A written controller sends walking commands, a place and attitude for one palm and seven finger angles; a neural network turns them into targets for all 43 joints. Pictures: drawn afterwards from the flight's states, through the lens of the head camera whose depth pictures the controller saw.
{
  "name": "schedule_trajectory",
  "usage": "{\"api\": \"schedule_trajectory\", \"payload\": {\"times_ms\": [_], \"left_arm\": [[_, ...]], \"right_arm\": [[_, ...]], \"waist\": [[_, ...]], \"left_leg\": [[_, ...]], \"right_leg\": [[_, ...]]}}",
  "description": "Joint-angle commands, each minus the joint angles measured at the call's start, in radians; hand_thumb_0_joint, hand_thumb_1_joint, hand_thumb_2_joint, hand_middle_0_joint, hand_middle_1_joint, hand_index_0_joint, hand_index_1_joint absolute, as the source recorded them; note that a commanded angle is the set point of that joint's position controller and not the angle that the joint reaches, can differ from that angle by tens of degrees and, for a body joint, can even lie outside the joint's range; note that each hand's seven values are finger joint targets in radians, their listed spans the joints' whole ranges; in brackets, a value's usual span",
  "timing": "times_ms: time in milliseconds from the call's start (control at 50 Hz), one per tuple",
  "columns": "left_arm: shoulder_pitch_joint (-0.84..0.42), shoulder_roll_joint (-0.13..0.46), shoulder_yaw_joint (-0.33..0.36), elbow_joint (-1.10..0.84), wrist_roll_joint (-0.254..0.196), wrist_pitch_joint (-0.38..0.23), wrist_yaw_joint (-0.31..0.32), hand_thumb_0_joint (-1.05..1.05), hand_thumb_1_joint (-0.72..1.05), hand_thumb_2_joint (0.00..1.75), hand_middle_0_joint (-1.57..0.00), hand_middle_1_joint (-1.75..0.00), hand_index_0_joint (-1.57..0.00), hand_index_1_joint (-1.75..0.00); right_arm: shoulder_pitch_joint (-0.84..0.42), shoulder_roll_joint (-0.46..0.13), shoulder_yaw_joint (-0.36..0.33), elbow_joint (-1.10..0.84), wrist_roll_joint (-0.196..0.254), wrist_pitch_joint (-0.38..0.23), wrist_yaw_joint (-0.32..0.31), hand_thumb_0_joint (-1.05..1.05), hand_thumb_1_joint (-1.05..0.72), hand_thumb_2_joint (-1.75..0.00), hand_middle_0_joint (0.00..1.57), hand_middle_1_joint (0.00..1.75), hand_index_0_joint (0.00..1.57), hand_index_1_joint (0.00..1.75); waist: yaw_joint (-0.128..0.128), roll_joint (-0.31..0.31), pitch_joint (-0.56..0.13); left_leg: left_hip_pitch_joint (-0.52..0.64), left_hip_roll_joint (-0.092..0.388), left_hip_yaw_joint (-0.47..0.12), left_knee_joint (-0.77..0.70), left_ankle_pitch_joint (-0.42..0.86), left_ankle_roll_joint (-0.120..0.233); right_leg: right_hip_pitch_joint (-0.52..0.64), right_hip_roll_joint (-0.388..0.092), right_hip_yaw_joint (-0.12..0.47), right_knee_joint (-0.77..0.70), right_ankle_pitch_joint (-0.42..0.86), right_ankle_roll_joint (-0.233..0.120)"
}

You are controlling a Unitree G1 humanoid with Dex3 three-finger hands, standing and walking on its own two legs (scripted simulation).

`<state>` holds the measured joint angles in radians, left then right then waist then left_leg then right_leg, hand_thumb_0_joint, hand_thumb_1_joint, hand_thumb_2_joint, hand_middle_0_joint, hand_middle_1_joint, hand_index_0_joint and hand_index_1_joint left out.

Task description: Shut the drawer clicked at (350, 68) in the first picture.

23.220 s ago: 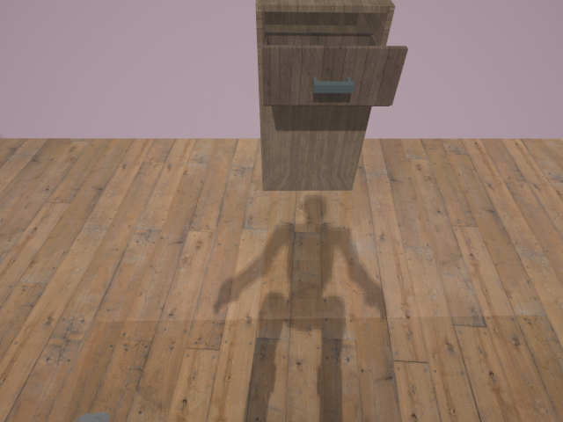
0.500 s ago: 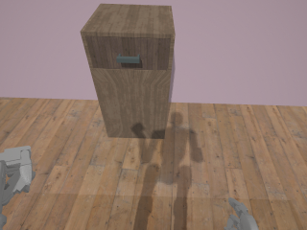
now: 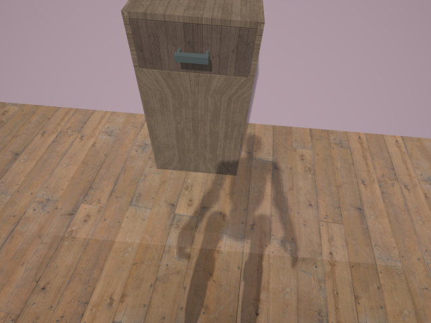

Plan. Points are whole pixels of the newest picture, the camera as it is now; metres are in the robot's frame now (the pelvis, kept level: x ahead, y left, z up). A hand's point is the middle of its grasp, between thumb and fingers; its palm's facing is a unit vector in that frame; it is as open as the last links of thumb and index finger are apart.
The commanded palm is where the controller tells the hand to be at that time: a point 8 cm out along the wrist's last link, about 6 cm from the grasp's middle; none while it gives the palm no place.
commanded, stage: let the arm hang, fingers relaxed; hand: left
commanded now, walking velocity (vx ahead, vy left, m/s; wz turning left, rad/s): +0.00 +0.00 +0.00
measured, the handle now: (192, 54) +0.93 +0.15 -0.02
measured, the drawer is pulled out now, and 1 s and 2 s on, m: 0.00 0.00 0.00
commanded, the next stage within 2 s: look to check the result in 0.60 s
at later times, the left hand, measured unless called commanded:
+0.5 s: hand out of the picture +0.10 +0.20 -0.16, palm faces -0.02 -0.96 -0.27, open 7.3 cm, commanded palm none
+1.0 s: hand out of the picture +0.09 +0.21 -0.16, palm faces -0.02 -0.95 -0.30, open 7.4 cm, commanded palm none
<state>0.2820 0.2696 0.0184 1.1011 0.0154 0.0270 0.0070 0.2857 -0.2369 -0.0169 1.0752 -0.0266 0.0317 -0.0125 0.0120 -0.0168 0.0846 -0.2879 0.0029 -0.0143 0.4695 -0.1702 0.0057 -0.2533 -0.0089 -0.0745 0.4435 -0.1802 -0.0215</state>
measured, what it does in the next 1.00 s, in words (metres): stands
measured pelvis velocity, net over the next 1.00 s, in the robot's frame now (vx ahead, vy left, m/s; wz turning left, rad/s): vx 0.04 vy -0.02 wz -0.03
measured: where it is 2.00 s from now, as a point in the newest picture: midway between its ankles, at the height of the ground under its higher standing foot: outside the picture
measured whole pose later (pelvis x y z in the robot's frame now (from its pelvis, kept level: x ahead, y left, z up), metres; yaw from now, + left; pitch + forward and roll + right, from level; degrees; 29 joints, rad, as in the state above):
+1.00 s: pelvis +0.04 -0.02 +0.01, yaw -2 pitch -1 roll +0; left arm 0.16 0.27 0.02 1.16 0.01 -0.01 0.02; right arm 0.18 -0.25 -0.01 1.14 -0.02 0.01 -0.02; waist 0.00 0.02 0.07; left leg -0.15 0.03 0.01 0.34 -0.17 -0.02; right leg -0.13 0.02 -0.05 0.33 -0.18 -0.03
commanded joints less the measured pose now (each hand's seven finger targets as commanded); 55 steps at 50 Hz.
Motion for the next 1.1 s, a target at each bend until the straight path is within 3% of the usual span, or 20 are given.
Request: {"api": "schedule_trajectory", "payload": {"times_ms": [0, 80, 220, 340, 500, 580, 760, 940, 1080], "left_arm": [[-0.038, 0.139, 0.025, -0.028, -0.003, -0.035, 0.004, 0.00, 0.90, 0.90, -0.36, -0.47, -0.36, -0.47], [-0.043, 0.141, 0.023, 0.000, -0.003, -0.037, 0.008, 0.00, 0.90, 0.90, -0.20, -0.30, -0.20, -0.30], [-0.079, 0.140, 0.024, 0.002, -0.004, -0.044, 0.014, 0.00, 0.90, 0.90, -0.20, -0.30, -0.20, -0.30], [-0.114, 0.142, 0.026, -0.006, -0.003, -0.047, 0.015, 0.00, 0.90, 0.90, -0.20, -0.30, -0.20, -0.30], [-0.144, 0.145, 0.033, -0.019, -0.003, -0.056, 0.015, 0.00, 0.90, 0.90, -0.20, -0.30, -0.20, -0.30], [-0.151, 0.148, 0.032, -0.017, -0.003, -0.055, 0.015, 0.00, 0.90, 0.90, -0.20, -0.30, -0.20, -0.30], [-0.145, 0.163, 0.034, -0.009, -0.004, -0.059, 0.016, 0.00, 0.90, 0.90, -0.20, -0.30, -0.20, -0.30], [-0.143, 0.173, 0.031, 0.001, -0.007, -0.059, 0.016, 0.00, 0.90, 0.90, -0.20, -0.30, -0.20, -0.30], [-0.146, 0.177, 0.032, 0.002, -0.005, -0.059, 0.016, 0.00, 0.90, 0.90, -0.20, -0.30, -0.20, -0.30]], "right_arm": [[0.002, -0.147, -0.029, -0.034, 0.006, -0.031, -0.010, 0.00, -0.90, -0.90, 0.20, 0.30, 0.20, 0.30], [0.003, -0.138, -0.029, -0.012, 0.008, -0.033, -0.011, 0.00, -0.90, -0.90, 0.20, 0.30, 0.20, 0.30], [-0.017, -0.125, -0.026, 0.014, 0.008, -0.036, -0.011, 0.00, -0.90, -0.90, 0.20, 0.30, 0.20, 0.30], [-0.051, -0.125, -0.023, 0.019, 0.005, -0.037, -0.009, 0.00, -0.90, -0.90, 0.20, 0.30, 0.20, 0.30], [-0.083, -0.137, -0.022, 0.016, 0.005, -0.046, -0.012, 0.00, -0.90, -0.90, 0.20, 0.30, 0.20, 0.30], [-0.093, -0.144, -0.023, 0.013, 0.005, -0.043, -0.012, 0.00, -0.90, -0.90, 0.20, 0.30, 0.20, 0.30], [-0.092, -0.163, -0.023, 0.017, 0.008, -0.042, -0.014, 0.00, -0.90, -0.90, 0.20, 0.30, 0.20, 0.30], [-0.092, -0.174, -0.024, 0.024, 0.008, -0.039, -0.016, 0.00, -0.90, -0.90, 0.20, 0.30, 0.20, 0.30], [-0.101, -0.174, -0.023, 0.024, 0.009, -0.042, -0.015, 0.00, -0.90, -0.90, 0.20, 0.30, 0.20, 0.30]], "waist": [[-0.012, 0.068, -0.056], [-0.011, 0.033, -0.045], [-0.015, -0.006, -0.048], [-0.016, 0.026, -0.037], [-0.015, 0.036, -0.082], [-0.016, 0.037, -0.068], [-0.019, 0.034, -0.103], [-0.023, 0.012, -0.093], [-0.021, 0.029, -0.079]], "left_leg": [[0.025, 0.099, -0.119, -0.156, -0.154, 0.038], [0.041, 0.099, -0.106, -0.157, -0.108, 0.038], [0.086, 0.095, -0.076, -0.137, 0.014, 0.031], [0.093, 0.095, -0.067, -0.146, 0.032, 0.024], [0.121, 0.103, -0.061, -0.153, 0.112, 0.016], [0.132, 0.102, -0.056, -0.156, 0.103, 0.012], [0.168, 0.106, -0.050, -0.152, 0.117, 0.010], [0.177, 0.110, -0.047, -0.160, 0.102, 0.010], [0.179, 0.114, -0.048, -0.171, 0.119, 0.010]], "right_leg": [[0.011, -0.091, 0.119, -0.116, -0.180, -0.048], [0.019, -0.094, 0.117, -0.121, -0.156, -0.045], [0.026, -0.104, 0.120, -0.134, -0.088, -0.040], [0.036, -0.106, 0.129, -0.149, -0.066, -0.036], [0.098, -0.109, 0.128, -0.143, 0.067, -0.032], [0.092, -0.111, 0.128, -0.158, 0.059, -0.031], [0.114, -0.111, 0.135, -0.172, 0.092, -0.032], [0.115, -0.110, 0.135, -0.184, 0.091, -0.031], [0.114, -0.111, 0.129, -0.181, 0.107, -0.030]]}}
